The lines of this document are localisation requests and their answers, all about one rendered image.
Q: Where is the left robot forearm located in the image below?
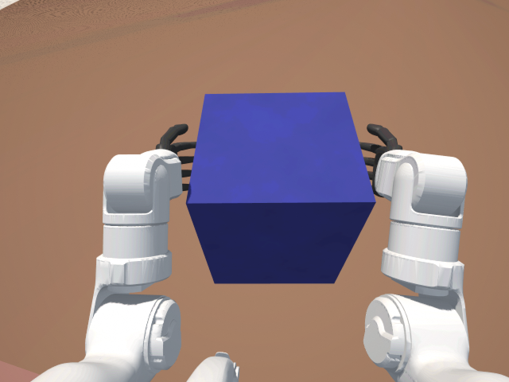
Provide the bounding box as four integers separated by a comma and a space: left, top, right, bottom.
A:
85, 149, 183, 353

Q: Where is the robot left hand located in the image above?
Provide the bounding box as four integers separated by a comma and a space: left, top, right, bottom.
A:
156, 124, 196, 191

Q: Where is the left robot shin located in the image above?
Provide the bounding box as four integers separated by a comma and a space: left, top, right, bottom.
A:
215, 352, 230, 359

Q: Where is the carton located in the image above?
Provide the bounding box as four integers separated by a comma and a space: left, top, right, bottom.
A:
186, 92, 376, 283

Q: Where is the right robot forearm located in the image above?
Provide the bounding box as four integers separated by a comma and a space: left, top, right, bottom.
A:
375, 150, 469, 355

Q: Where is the robot right upper arm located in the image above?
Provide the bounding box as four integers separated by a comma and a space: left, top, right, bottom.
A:
363, 294, 509, 382

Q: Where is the robot left thigh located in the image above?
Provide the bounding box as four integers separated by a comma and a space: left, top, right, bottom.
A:
186, 357, 239, 382

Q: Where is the robot left upper arm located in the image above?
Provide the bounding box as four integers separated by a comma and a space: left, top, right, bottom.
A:
31, 294, 181, 382

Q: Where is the robot right hand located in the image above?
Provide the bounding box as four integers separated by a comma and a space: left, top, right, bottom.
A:
359, 124, 402, 197

